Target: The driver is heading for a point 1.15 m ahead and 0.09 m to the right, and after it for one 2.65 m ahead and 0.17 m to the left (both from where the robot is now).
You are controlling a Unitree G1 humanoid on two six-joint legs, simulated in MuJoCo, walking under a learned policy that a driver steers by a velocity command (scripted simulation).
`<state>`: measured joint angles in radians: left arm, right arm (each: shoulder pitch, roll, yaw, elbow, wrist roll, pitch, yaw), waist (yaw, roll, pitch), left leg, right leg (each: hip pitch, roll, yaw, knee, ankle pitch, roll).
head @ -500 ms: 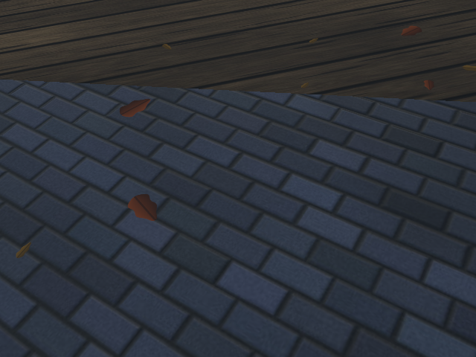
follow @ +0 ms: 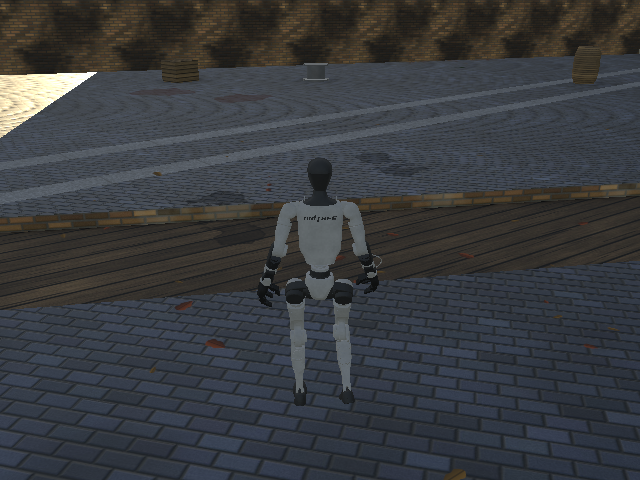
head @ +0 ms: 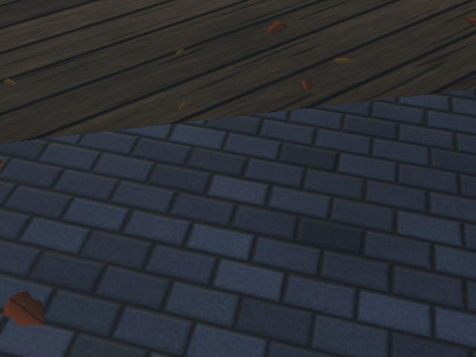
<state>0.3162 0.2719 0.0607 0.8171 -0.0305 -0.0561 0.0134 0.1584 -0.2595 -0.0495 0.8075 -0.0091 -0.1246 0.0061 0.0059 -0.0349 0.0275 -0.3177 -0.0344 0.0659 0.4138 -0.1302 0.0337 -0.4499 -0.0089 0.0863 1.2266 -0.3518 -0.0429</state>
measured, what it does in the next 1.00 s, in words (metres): walks ahead: right foot, then left foot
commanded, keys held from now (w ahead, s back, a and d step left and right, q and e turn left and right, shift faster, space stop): w+e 0.42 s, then w+q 0.58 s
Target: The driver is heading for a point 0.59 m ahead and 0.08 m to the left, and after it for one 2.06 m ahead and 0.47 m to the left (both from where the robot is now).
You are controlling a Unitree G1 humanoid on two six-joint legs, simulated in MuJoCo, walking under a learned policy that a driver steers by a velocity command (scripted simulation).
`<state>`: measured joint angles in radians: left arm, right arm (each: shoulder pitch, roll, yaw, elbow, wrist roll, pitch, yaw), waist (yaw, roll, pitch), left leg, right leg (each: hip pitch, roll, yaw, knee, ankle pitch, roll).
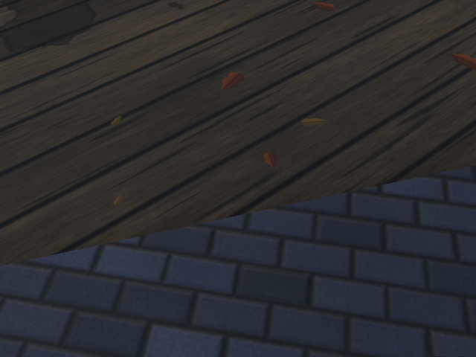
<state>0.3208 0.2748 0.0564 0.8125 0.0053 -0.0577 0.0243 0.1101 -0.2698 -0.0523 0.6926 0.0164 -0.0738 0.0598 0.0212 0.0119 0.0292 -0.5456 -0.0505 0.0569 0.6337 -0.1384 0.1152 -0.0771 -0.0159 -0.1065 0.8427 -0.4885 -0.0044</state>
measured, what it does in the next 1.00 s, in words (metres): walks ahead, turning left: right foot, then left foot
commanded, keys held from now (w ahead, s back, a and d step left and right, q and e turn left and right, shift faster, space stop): w+q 0.52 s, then w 0.12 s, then no key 0.36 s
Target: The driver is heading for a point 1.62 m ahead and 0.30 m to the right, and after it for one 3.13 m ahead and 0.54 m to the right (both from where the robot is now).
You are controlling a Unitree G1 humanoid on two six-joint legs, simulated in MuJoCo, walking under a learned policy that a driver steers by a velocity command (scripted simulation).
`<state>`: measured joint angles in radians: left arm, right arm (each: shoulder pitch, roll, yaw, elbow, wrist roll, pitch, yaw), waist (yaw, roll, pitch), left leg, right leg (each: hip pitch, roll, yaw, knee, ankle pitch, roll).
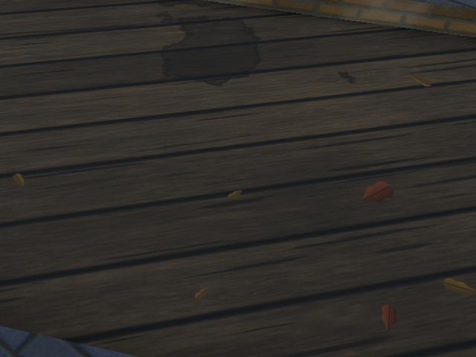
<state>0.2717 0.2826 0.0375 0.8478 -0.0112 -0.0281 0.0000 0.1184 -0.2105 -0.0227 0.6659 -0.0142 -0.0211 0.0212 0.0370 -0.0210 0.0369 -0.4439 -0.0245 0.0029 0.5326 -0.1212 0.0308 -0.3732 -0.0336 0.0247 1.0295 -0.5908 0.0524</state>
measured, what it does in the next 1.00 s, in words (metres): walks ahead: right foot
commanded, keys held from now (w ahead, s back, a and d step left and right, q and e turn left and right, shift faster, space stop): no key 0.80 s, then w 0.20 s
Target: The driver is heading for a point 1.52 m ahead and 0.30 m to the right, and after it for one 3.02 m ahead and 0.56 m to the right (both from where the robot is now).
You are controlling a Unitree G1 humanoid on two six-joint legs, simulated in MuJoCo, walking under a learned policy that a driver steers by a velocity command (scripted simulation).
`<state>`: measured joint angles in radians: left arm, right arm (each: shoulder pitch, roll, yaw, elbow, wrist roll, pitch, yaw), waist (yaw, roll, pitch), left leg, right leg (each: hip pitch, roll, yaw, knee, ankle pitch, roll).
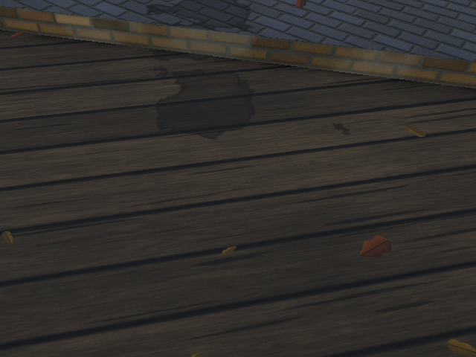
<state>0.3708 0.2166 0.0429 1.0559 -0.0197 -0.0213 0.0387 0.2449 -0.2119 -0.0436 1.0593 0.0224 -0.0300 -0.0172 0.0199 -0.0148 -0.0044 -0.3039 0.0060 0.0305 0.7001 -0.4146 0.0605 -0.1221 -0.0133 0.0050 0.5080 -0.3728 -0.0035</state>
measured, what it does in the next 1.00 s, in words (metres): goes down, turning right: right foot 0.16 m lower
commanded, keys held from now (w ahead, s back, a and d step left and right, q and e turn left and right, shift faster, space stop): w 0.28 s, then w+e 0.64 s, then e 0.08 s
